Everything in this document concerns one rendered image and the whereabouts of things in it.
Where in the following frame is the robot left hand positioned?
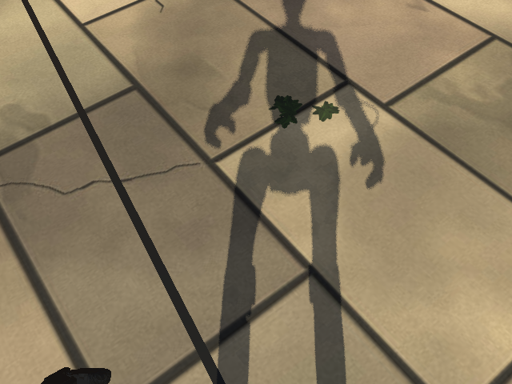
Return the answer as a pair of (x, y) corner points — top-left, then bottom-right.
(41, 367), (111, 384)

